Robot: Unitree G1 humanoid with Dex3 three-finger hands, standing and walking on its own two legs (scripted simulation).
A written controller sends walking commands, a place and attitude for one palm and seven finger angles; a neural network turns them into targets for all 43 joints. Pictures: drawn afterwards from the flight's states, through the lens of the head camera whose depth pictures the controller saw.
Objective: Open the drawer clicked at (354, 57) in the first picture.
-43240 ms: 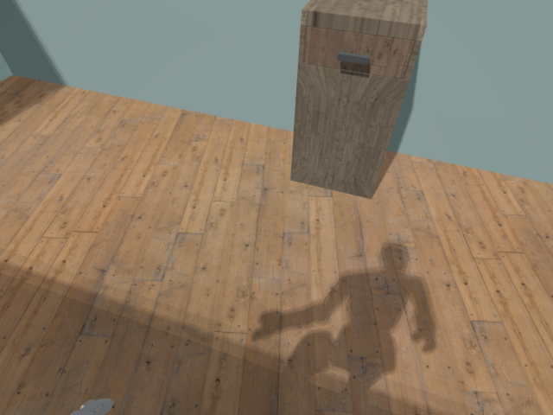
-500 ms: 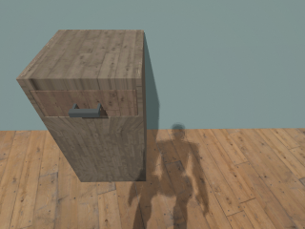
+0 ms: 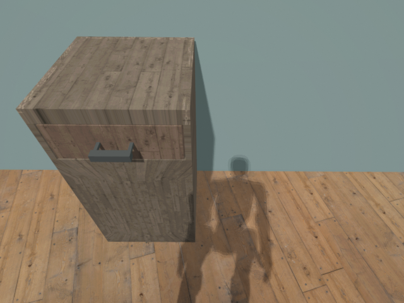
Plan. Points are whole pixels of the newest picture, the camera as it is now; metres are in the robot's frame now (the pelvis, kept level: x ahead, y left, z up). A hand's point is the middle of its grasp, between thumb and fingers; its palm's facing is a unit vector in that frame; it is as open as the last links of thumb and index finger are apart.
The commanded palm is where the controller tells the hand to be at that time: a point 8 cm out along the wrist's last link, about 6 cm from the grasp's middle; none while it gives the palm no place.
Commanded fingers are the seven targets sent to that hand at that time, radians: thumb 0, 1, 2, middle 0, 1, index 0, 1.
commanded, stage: look again from close up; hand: left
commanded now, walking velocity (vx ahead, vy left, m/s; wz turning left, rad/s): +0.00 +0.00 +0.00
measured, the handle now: (112, 150) +0.51 +0.29 -0.04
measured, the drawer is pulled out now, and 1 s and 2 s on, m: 0.00 0.00 0.00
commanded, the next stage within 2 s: shuffle to correct the standing spot in 0.20 s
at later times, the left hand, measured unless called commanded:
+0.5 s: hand out of the picture +0.02 +0.17 -0.17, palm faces +0.07 -0.97 -0.22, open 7.3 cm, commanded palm none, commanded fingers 0.00 0.90 0.90 -0.20 -0.30 -0.20 -0.30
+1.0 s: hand out of the picture +0.00 +0.24 -0.17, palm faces +0.04 -0.97 -0.24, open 7.3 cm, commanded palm none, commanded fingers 0.00 0.90 0.90 -0.20 -0.30 -0.20 -0.30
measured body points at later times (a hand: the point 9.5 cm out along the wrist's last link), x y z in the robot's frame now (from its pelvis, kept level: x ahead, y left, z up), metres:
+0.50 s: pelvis +0.02 -0.01 +0.00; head +0.04 -0.02 +0.45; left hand +0.02 +0.22 -0.16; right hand +0.03 -0.23 -0.17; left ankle +0.00 +0.13 -0.74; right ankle -0.03 -0.11 -0.74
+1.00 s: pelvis -0.01 +0.05 +0.00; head +0.00 +0.04 +0.45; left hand +0.00 +0.29 -0.15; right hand +0.04 -0.18 -0.16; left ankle +0.03 +0.16 -0.74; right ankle -0.07 -0.04 -0.72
